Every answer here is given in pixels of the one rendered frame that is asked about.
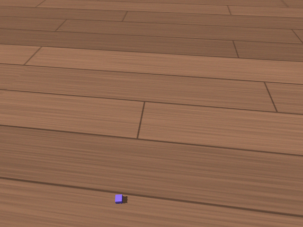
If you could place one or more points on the cube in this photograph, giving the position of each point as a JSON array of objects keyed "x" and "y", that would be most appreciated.
[{"x": 119, "y": 198}]

